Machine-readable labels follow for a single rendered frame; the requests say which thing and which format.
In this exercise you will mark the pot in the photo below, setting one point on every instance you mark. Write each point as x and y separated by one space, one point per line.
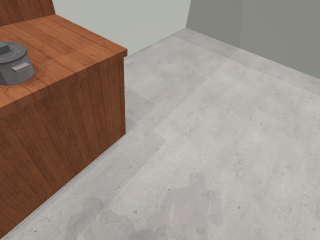
16 72

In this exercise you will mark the table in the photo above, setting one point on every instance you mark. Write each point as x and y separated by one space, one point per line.
71 110

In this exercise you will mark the lid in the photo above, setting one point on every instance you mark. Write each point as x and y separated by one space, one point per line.
16 52

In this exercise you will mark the knob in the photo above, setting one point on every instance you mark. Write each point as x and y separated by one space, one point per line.
3 47

